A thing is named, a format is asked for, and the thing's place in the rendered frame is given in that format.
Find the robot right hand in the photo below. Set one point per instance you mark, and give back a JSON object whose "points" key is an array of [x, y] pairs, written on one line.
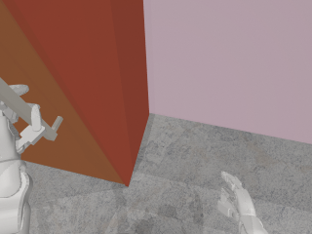
{"points": [[239, 203]]}

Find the robot left forearm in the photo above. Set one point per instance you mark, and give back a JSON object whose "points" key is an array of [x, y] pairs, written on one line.
{"points": [[15, 188]]}

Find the wardrobe door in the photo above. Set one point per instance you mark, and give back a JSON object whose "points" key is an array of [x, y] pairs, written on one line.
{"points": [[74, 149]]}

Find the robot right forearm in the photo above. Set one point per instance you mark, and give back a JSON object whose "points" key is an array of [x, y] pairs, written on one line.
{"points": [[250, 224]]}

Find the robot left hand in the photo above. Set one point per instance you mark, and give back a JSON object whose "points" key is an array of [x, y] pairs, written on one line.
{"points": [[10, 148]]}

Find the handle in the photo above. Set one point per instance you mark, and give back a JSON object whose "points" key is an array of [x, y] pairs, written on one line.
{"points": [[19, 106]]}

